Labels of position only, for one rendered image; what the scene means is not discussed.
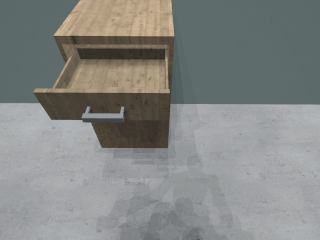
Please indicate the drawer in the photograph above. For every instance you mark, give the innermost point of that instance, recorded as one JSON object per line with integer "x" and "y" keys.
{"x": 108, "y": 78}

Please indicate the cabinet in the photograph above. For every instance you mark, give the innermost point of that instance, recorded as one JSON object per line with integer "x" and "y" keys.
{"x": 122, "y": 24}

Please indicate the handle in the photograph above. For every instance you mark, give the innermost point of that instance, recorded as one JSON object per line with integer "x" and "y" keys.
{"x": 88, "y": 117}

